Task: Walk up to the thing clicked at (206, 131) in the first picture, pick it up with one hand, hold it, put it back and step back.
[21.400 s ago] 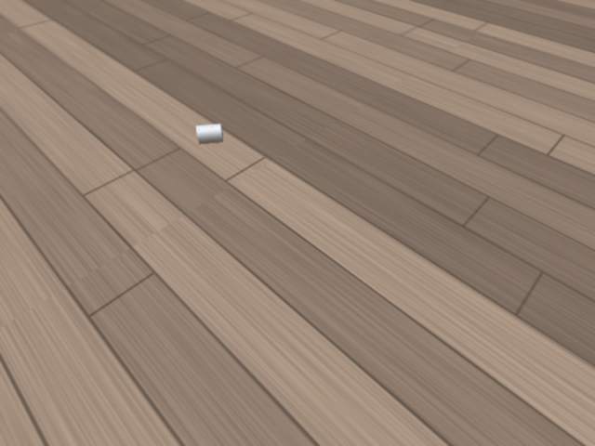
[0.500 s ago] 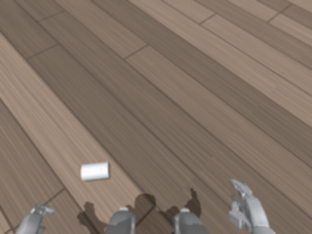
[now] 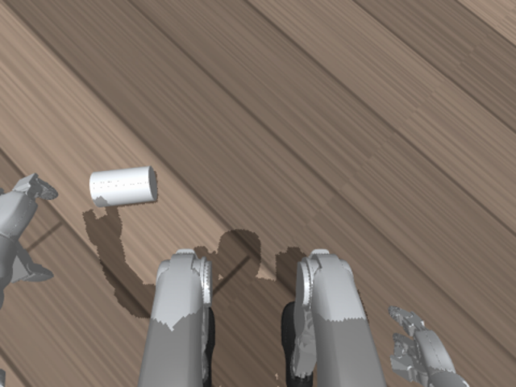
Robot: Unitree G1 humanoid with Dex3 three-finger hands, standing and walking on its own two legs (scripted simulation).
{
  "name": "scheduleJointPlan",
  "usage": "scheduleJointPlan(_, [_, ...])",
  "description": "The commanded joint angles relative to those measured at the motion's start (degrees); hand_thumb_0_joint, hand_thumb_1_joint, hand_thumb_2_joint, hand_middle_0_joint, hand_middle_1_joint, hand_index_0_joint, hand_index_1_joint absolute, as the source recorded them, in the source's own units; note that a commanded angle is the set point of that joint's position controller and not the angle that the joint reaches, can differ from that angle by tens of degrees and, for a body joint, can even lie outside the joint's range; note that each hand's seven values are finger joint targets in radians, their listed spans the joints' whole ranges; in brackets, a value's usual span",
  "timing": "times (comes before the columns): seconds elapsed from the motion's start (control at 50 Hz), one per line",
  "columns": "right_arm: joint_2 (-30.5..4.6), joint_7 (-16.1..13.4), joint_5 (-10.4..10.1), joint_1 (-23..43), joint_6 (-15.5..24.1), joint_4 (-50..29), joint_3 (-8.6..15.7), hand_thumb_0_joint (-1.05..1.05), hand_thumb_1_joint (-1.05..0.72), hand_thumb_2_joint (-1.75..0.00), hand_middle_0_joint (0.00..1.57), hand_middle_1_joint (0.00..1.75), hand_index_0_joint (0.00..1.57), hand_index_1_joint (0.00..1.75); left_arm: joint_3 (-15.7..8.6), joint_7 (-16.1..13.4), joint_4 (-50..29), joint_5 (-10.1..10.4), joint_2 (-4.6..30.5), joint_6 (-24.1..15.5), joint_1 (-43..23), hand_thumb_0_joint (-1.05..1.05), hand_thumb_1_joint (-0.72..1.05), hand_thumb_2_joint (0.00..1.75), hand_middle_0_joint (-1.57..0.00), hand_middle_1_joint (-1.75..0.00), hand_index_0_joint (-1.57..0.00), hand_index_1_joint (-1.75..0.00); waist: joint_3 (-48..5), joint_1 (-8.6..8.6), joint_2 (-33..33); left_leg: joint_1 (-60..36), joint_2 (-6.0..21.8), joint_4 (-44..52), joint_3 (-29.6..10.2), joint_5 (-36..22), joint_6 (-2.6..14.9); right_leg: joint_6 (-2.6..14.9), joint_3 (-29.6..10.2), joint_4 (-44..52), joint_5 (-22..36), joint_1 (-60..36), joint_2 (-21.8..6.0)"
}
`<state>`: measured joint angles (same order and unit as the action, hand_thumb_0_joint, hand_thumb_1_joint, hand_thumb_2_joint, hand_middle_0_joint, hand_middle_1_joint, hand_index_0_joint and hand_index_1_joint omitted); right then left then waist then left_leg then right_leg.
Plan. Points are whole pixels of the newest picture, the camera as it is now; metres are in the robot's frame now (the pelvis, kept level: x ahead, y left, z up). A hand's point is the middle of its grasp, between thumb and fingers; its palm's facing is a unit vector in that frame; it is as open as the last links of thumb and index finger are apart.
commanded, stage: rise first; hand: left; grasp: from above
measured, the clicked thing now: (125, 186) +0.50 +0.33 -0.40
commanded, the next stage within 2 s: none
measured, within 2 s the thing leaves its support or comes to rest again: neither
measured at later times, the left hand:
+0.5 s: hand (62, 209) +0.40 +0.37 -0.22, palm faces -0.47 -0.08 -0.88, open 14.0 cm
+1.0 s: hand (77, 201) +0.42 +0.37 -0.26, palm faces -0.45 -0.07 -0.89, open 13.8 cm
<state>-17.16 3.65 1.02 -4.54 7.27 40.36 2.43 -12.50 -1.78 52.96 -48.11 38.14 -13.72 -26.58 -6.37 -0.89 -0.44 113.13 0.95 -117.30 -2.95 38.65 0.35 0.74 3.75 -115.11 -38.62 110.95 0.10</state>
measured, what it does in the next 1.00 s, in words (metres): lowers itself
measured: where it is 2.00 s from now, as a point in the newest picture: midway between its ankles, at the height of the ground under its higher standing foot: (248, 365)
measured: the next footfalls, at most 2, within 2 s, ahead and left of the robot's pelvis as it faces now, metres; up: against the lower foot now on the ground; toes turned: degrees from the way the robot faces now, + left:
none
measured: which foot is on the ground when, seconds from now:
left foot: down 0.00-1.00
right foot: down 0.00-1.00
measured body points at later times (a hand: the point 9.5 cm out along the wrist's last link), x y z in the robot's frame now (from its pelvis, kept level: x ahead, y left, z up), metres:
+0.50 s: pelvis -0.01 +0.01 -0.07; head +0.22 +0.07 +0.31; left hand +0.42 +0.37 -0.17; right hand +0.08 -0.27 -0.19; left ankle +0.08 +0.12 -0.41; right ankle +0.09 -0.11 -0.41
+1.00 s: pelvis +0.00 +0.01 -0.10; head +0.25 +0.07 +0.27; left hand +0.44 +0.37 -0.21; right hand +0.08 -0.27 -0.22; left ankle +0.08 +0.12 -0.41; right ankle +0.09 -0.11 -0.41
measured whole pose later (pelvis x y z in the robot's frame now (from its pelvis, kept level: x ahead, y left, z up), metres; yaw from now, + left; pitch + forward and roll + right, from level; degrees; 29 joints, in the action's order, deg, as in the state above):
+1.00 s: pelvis +0.00 +0.01 -0.10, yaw -5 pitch +35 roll -9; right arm -16.3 8.6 7.6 -5.1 0.4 42.1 -0.5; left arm -13.7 -19.4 74.5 -72.3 48.5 -19.9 -46.1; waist -1.9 -7.3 1.7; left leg 131.0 1.0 -136.6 -5.9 40.8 1.9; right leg -0.8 6.4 -131.2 -39.9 126.4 0.5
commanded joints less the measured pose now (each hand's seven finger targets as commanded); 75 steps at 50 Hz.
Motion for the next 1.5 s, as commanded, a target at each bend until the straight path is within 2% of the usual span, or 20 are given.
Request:
scheduleJointPlan(0.0, [-10.92, -0.57, 0.57, -9.38, 0.77, -2.93, 4.33, 0.0, -0.87, -0.89, 0.2, 0.3, 0.2, 0.3, -6.46, -3.64, -2.98, -3.94, 22.88, -4.96, -12.95, 0.0, -0.52, 1.02, -0.06, -1.06, -0.07, -1.06, -38.03, -0.11, -2.3, -19.15, -1.39, 9.36, 2.24, -7.58, 1.7, 0.67, -0.42, 12.75, 6.63, -19.27, 1.51])
scheduleJointPlan(0.04, [-10.95, -0.31, 0.96, -8.87, 0.17, -2.59, 4.08, 0.0, -0.86, -0.89, 0.2, 0.3, 0.2, 0.3, -6.06, -4.5, -2.39, -5.72, 23.85, -6.55, -16.0, 0.0, -0.52, 1.02, -0.05, -1.05, -0.06, -1.04, -36.78, -0.22, -4.72, -17.38, -1.4, 8.74, 1.9, -3.54, 1.7, 0.88, 0.05, 11.22, 2.62, -15.31, 1.72])
scheduleJointPlan(0.08, [-11.21, -0.07, 1.36, -9.19, -0.56, -2.33, 3.96, 0.0, -0.87, -0.89, 0.2, 0.3, 0.2, 0.3, -6.84, -6.01, -2.68, -7.55, 25.4, -7.66, -17.49, 0.0, -0.52, 1.02, -0.05, -1.04, -0.06, -1.04, -38.44, 0.18, -6.46, -18.42, -1.37, 8.2, 1.46, -3.25, 1.64, 1.02, 0.86, 9.72, 2.34, -14.05, 1.79])
scheduleJointPlan(0.14, [-11.64, 0.37, 1.84, -9.19, -1.53, -1.71, 3.46, 0.0, -0.87, -0.89, 0.2, 0.3, 0.2, 0.3, -6.77, -8.94, -0.67, -10.03, 26.72, -8.41, -20.45, 0.0, -0.53, 1.03, -0.05, -1.02, -0.05, -1.02, -36.63, -0.71, -9.43, -18.28, -1.14, 7.94, -0.05, -0.88, 1.57, 1.15, 2.23, 6.99, 1.32, -9.79, 1.75])
scheduleJointPlan(0.24, [-12.5, 0.81, 2.68, -9.05, -3.47, -0.63, 3.23, 0.0, -0.88, -0.9, 0.2, 0.3, 0.2, 0.3, -5.01, -13.0, 3.97, -14.37, 26.29, -7.43, -23.66, 0.0, -0.52, 1.01, -0.06, -1.01, -0.06, -1.0, -33.89, -1.96, -12.59, -18.67, -0.81, 8.13, -2.56, 1.15, 1.2, 1.46, 4.01, 3.1, 1.59, -2.33, 1.52])
scheduleJointPlan(0.36, [-12.63, 1.5, 3.35, -10.23, -5.2, 0.09, 2.97, 0.0, -0.89, -0.9, 0.2, 0.3, 0.2, 0.3, -2.62, -15.38, 7.86, -18.3, 25.92, -5.9, -27.0, 0.0, -0.53, 1.01, -0.07, -0.97, -0.07, -0.98, -34.4, -3.25, -13.76, -19.84, -1.07, 5.73, -3.22, -4.08, 0.78, 1.8, 4.36, 0.5, 5.14, 0.5, 1.23])
scheduleJointPlan(0.46, [-12.73, 2.4, 4.29, -11.47, -5.92, 0.7, 2.61, 0.0, -0.9, -0.9, 0.2, 0.3, 0.2, 0.3, -2.09, -16.4, 10.36, -20.63, 25.74, -5.77, -28.07, 0.0, -0.49, 0.96, -0.1, -0.97, -0.1, -0.96, -35.4, -3.78, -13.46, -21.12, -1.01, 2.47, -3.01, -11.28, 0.69, 1.61, 3.93, -0.71, 9.05, 0.68, 1.04])
scheduleJointPlan(0.52, [-12.76, 2.78, 4.7, -11.7, -6.25, 0.67, 2.71, 0.0, -0.9, -0.9, 0.2, 0.3, 0.2, 0.3, -2.82, -17.35, 10.71, -21.93, 27.31, -6.36, -30.08, 0.0, -0.46, 0.93, -0.13, -0.93, -0.13, -0.93, -36.02, -3.94, -13.42, -19.61, -1.14, 1.08, -2.4, -10.9, 0.91, 1.64, 3.83, -1.16, 9.3, 0.32, 1.33])
scheduleJointPlan(0.58, [-12.62, 3.18, 5.36, -12.07, -6.44, 0.58, 2.21, 0.0, -0.9, -0.9, 0.2, 0.3, 0.2, 0.3, -3.16, -17.99, 14.24, -22.49, 27.44, -6.72, -28.84, 0.0, -0.46, 0.93, -0.14, -0.92, -0.14, -0.93, -34.7, -5.03, -10.99, -16.6, -1.37, -0.88, -1.34, -11.23, 1.57, 1.2, 3.77, -0.74, 10.41, -2.02, 1.64])
scheduleJointPlan(0.6, [-12.37, 3.24, 5.43, -11.62, -6.48, 0.7, 2.23, 0.0, -0.9, -0.9, 0.2, 0.3, 0.2, 0.3, -3.23, -18.33, 10.14, -21.97, 28.14, -7.37, -32.58, 0.0, -0.45, 0.92, -0.14, -0.93, -0.14, -0.93, -35.81, -4.35, -11.86, -16.4, -1.29, -1.47, -0.86, -10.57, 1.66, 1.2, 3.4, -0.74, 10.02, -1.9, 1.55])
scheduleJointPlan(0.64, [-12.47, 3.36, 5.89, -11.86, -6.42, 0.8, 1.98, 0.0, -0.9, -0.9, 0.2, 0.3, 0.2, 0.3, -3.48, -18.74, 13.93, -22.36, 28.08, -7.21, -31.09, 0.0, -0.45, 0.91, -0.15, -0.93, -0.15, -0.93, -34.87, -4.65, -11.77, -15.68, -1.3, -1.78, -0.83, -10.03, 1.63, 1.22, 3.5, -1.15, 9.31, -1.47, 1.68])
scheduleJointPlan(0.72, [-12.34, 3.58, 6.31, -12.01, -6.34, 0.92, 1.9, 0.0, -0.9, -0.9, 0.2, 0.3, 0.2, 0.3, -3.79, -19.82, 13.28, -22.84, 28.49, -7.25, -32.58, 0.0, -0.47, 0.93, -0.13, -0.96, -0.13, -0.96, -36.73, -4.85, -13.72, -17.05, -1.13, -2.62, -1.14, -11.56, 1.49, 1.27, 3.99, -2.36, 10.31, -0.94, 1.96])
scheduleJointPlan(0.86, [-13.11, 3.89, 6.77, -12.55, -6.52, 1.02, 2.16, 0.0, -0.9, -0.9, 0.2, 0.3, 0.2, 0.3, -4.07, -20.01, 13.24, -22.95, 28.63, -6.54, -32.47, 0.0, -0.48, 0.94, -0.11, -0.99, -0.12, -0.98, -37.38, -5.37, -14.72, -18.51, -0.68, -3.38, -2.36, -13.84, 1.29, 1.09, 4.71, -4.12, 11.95, 0.55, 1.9])
scheduleJointPlan(1.06, [-13.12, 4.16, 6.91, -12.47, -6.64, 0.96, 1.18, 0.0, -0.9, -0.9, 0.2, 0.3, 0.2, 0.3, -4.85, -20.13, 15.7, -22.7, 29.86, -5.9, -32.19, 0.0, -0.51, 0.97, -0.09, -1.02, -0.09, -1.01, -35.18, -5.83, -13.42, -14.95, -0.84, -4.56, -2.02, -11.2, 1.63, 1.15, 4.57, -4.19, 10.76, 0.44, 2.07])
scheduleJointPlan(1.12, [-12.91, 4.36, 7.16, -12.95, -6.55, 1.35, 0.62, 0.0, -0.91, -0.9, 0.2, 0.3, 0.2, 0.3, -4.03, -20.05, 16.22, -22.89, 29.59, -6.1, -32.39, 0.0, -0.54, 0.99, -0.07, -1.04, -0.08, -1.04, -35.1, -5.98, -14.21, -15.1, -0.87, -5.15, -1.92, -13.1, 1.57, 1.11, 4.58, -4.57, 12.34, -0.25, 2.14])
scheduleJointPlan(1.16, [-13.05, 4.36, 7.08, -12.84, -6.69, 1.33, 0.64, 0.0, -0.9, -0.9, 0.2, 0.3, 0.2, 0.3, -5.04, -20.27, 15.69, -23.05, 31.21, -6.24, -33.48, 0.0, -0.53, 0.98, -0.07, -1.05, -0.08, -1.03, -36.34, -6.01, -13.46, -13.9, -0.95, -5.81, -1.3, -13.01, 1.78, 1.11, 4.41, -4.22, 12.82, -1.87, 2.47])
scheduleJointPlan(1.26, [-12.83, 4.33, 7.42, -11.88, -6.54, 1.77, -0.01, 0.0, -0.9, -0.9, 0.2, 0.3, 0.2, 0.3, -4.07, -20.73, 17.31, -22.97, 30.65, -6.66, -34.11, 0.0, -0.53, 0.98, -0.06, -1.06, -0.08, -1.05, -33.74, -6.25, -14.48, -12.2, -0.97, -5.63, -1.47, -9.85, 1.73, 1.34, 4.75, -4.6, 10.09, 0.28, 2.51])
scheduleJointPlan(1.4, [-13.46, 4.44, 7.45, -12.13, -6.43, 1.9, -0.07, 0.0, -0.91, -0.9, 0.2, 0.3, 0.2, 0.3, -3.4, -20.89, 17.73, -23.73, 30.23, -6.33, -35.17, 0.0, -0.54, 0.99, -0.06, -1.06, -0.07, -1.05, -33.83, -6.88, -16.29, -14.09, -0.76, -5.19, -2.47, -10.35, 1.32, 1.23, 5.5, -5.78, 10.3, 2.28, 2.36])
scheduleJointPlan(1.42, [-13.5, 4.42, 7.44, -11.8, -6.46, 1.84, -0.04, 0.0, -0.91, -0.9, 0.2, 0.3, 0.2, 0.3, -3.44, -20.97, 17.33, -23.84, 30.56, -6.45, -35.78, 0.0, -0.61, 1.07, -0.07, -1.01, -0.05, -1.03, -34.22, -7.13, -16.75, -13.41, -0.8, -5.42, -2.39, -10.13, 1.3, 1.22, 5.59, -6.15, 10.36, 2.15, 2.41])
scheduleJointPlan(1.48, [-13.51, 4.44, 7.26, -12.07, -6.27, 2.14, -0.06, 0.0, -0.91, -0.9, 0.2, 0.3, 0.2, 0.3, -3.04, -21.19, 17.66, -23.89, 30.25, -6.28, -36.59, 0.0, -0.56, 1.01, -0.07, -1.04, -0.07, -1.04, -33.93, -7.51, -16.53, -14.0, -0.74, -5.54, -2.77, -10.43, 1.27, 1.23, 5.64, -6.29, 10.55, 3.09, 2.35])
